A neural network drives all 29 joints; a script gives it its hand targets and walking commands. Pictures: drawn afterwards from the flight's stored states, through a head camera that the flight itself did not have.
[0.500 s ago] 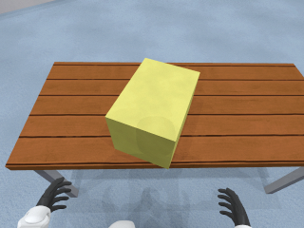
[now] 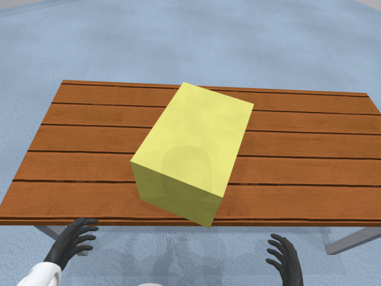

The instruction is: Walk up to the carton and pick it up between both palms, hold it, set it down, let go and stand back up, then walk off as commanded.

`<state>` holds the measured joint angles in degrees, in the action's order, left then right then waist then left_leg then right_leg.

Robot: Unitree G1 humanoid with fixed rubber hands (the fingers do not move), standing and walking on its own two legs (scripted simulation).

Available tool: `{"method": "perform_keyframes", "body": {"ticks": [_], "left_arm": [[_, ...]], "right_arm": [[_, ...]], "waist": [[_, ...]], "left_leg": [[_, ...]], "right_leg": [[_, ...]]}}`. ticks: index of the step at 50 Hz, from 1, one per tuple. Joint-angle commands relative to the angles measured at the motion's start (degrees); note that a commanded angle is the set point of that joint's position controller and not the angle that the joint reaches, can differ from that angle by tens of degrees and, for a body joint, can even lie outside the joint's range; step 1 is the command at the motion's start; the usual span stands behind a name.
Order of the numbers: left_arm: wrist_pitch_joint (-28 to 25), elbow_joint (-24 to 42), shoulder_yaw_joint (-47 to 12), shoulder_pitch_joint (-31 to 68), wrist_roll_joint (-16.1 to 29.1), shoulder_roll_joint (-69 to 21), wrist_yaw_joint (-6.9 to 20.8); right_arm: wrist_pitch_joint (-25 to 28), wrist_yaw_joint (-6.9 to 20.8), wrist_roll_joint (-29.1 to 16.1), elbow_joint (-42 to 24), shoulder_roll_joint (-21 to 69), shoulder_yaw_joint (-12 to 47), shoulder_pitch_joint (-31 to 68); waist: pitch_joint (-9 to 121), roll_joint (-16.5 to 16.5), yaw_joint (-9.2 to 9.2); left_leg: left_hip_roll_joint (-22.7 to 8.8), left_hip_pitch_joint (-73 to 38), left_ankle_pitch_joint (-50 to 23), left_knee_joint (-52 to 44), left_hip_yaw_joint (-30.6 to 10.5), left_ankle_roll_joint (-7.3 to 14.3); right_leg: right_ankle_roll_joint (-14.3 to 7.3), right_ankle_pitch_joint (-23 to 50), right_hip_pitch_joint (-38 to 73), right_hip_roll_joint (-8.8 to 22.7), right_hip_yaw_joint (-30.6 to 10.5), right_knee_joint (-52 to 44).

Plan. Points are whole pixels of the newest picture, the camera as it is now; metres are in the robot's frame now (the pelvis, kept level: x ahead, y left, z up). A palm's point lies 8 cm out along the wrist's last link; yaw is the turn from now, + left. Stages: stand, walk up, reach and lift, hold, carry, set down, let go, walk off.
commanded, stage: reach and lift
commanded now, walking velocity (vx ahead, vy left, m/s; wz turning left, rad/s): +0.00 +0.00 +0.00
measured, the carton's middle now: (196, 152) +0.45 +0.03 -0.08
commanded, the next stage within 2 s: none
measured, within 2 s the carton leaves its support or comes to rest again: neither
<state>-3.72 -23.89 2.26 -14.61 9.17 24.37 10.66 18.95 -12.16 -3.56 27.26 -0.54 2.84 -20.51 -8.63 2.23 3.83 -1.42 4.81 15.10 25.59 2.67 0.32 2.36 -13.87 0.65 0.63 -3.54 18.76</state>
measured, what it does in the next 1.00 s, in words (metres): stands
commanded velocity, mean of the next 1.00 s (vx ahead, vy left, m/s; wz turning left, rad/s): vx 0.00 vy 0.00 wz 0.00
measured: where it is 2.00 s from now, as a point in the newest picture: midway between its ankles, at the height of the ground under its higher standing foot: outside the picture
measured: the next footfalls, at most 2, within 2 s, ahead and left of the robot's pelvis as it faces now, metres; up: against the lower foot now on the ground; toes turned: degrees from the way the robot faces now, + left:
none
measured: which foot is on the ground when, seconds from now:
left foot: down 0.00-1.00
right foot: down 0.00-1.00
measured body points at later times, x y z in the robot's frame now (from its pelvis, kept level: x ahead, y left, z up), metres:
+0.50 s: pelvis -0.02 +0.00 +0.00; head +0.00 +0.05 +0.44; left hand +0.15 +0.29 -0.04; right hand +0.15 -0.14 -0.02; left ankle -0.01 +0.10 -0.74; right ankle -0.03 -0.15 -0.74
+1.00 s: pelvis -0.03 +0.01 -0.01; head +0.00 +0.05 +0.44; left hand +0.22 +0.30 -0.01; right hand +0.21 -0.12 -0.02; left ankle -0.01 +0.10 -0.74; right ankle -0.03 -0.15 -0.74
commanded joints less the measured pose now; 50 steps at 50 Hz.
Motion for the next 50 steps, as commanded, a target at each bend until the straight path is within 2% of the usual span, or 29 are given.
{"method": "perform_keyframes", "body": {"ticks": [1,6,13,19,24,34,41,50], "left_arm": [[-4.86,8.97,4.52,1.68,1.26,10.99,1.48],[-6.05,9.64,5.05,0.57,1.71,10.99,3.37],[-6.78,13.08,5.21,0.32,2.33,11.72,4.57],[-7.93,16.5,4.58,1.82,3.49,13.16,4.33],[-9.36,17.97,3.41,5.59,5.24,14.22,3.91],[-7.95,14.3,1.82,15.39,7.63,14.76,3.13],[-5.86,10.44,1.77,21.49,8.05,14.01,2.64],[-3.28,9.47,2.43,26.53,7.04,12.94,2.41]], "right_arm": [[6.32,-1.94,-0.18,-7.98,-1.15,0.14,-2.26],[8.6,-3.76,-0.33,-9.88,1.07,1.93,-3.72],[9.93,-5.88,-0.5,-14.14,3.95,3.72,-5.58],[9.91,-7.52,-0.74,-17.04,6.24,4.55,-6.04],[9.48,-8.97,-0.86,-18.46,7.87,4.64,-4.07],[5.58,-10.89,-1.27,-16.56,7.92,2.76,5.91],[2.67,-11.6,-2.39,-14.95,7.79,2.6,13.54],[1.25,-12.07,-3.62,-13.77,6.62,2.49,18.77]], "waist": [[8.98,-8.58,-1.07],[6.58,-7.6,-0.59],[3.46,-8.36,0.43],[2.54,-10.79,1.21],[3.48,-12.05,1.04],[6.7,-12.53,0.41],[8.45,-11.59,0.08],[11.75,-11.6,-0.48]], "left_leg": [[0.45,-11.48,-29.75,1.38,1.46,-5.44],[0.26,-11.59,-29.33,1.82,0.95,-5.43],[-0.56,-9.94,-24.49,0.79,0.96,-5.55],[-1.44,-6.96,-18.17,-0.36,0.81,-5.62],[-2.28,-4.36,-12.31,-0.65,0.35,-5.19],[-3.55,-0.32,-4.44,-1.13,-1.18,-3.91],[-4.0,-0.35,-5.74,-0.62,-1.64,-3.69],[-3.78,-5.47,-15.86,1.83,-1.65,-5.0]], "right_leg": [[-3.27,17.48,-7.08,-0.59,4.21,-2.03],[-3.27,16.62,-7.34,-0.8,4.77,-2.37],[-4.17,9.87,-8.32,-0.79,5.06,-3.42],[-5.11,4.67,-8.7,0.03,4.02,-3.73],[-5.67,1.42,-8.61,0.84,3.14,-3.19],[-5.64,-2.14,-7.11,1.26,2.51,-0.68],[-5.25,-0.69,-6.93,1.05,2.44,0.57],[-4.73,4.94,-8.4,0.42,3.09,0.63]]}}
